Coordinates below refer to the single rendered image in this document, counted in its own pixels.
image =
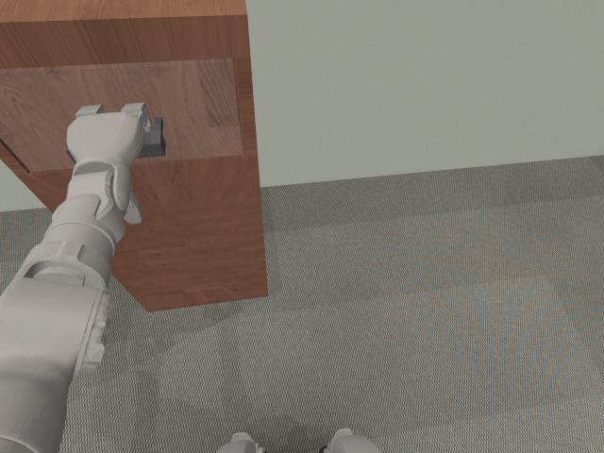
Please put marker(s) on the drawer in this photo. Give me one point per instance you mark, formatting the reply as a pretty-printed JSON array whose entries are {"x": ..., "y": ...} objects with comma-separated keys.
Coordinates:
[{"x": 196, "y": 99}]

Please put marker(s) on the robot right shin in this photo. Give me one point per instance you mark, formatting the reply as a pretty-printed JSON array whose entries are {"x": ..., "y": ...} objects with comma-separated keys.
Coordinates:
[{"x": 341, "y": 433}]

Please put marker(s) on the left robot forearm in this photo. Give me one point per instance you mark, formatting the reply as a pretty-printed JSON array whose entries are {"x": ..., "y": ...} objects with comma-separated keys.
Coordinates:
[{"x": 80, "y": 242}]

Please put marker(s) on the handle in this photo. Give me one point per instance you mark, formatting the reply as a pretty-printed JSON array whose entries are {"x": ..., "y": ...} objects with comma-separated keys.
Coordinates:
[{"x": 154, "y": 143}]

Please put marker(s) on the left robot hand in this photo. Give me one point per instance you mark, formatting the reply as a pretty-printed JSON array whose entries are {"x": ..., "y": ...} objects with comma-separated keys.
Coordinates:
[{"x": 116, "y": 135}]

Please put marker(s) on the robot left upper arm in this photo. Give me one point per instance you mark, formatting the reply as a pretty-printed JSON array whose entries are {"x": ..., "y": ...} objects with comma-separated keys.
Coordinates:
[{"x": 49, "y": 333}]

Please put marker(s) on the cabinet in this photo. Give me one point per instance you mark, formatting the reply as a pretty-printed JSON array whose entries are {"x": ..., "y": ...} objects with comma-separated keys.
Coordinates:
[{"x": 201, "y": 237}]

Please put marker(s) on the robot shin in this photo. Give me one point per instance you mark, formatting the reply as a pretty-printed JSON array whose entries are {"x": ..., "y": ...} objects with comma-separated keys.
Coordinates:
[
  {"x": 341, "y": 433},
  {"x": 242, "y": 436}
]

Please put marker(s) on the robot left shin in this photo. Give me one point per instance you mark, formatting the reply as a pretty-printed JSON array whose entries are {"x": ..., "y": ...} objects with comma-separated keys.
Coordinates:
[{"x": 242, "y": 436}]

